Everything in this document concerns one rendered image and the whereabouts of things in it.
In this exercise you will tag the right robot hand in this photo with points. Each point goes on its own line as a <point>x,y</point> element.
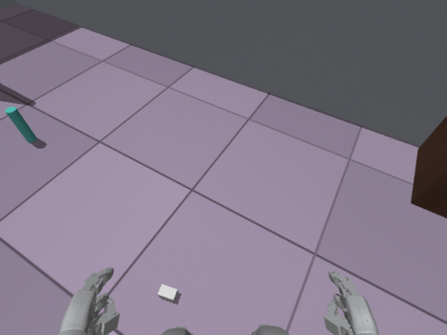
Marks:
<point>358,315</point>

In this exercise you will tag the left robot hand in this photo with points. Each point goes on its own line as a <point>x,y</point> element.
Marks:
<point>84,307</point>

